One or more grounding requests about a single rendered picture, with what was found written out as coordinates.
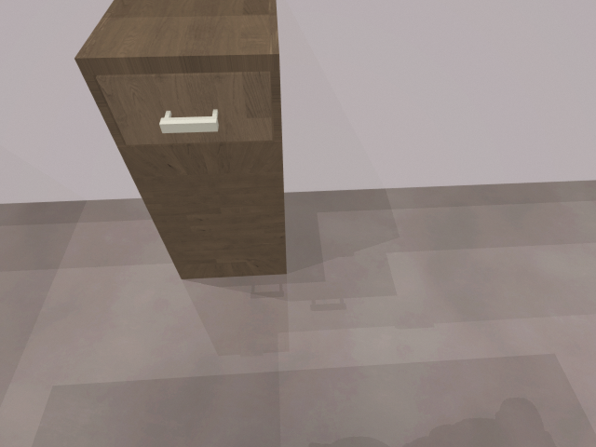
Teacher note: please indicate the drawer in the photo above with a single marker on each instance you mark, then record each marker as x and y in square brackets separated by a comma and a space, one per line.
[139, 101]

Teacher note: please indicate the handle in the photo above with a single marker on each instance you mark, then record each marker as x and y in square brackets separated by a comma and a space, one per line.
[170, 124]

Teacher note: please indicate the cabinet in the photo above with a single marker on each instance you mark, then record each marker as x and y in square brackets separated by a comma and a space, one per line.
[218, 206]

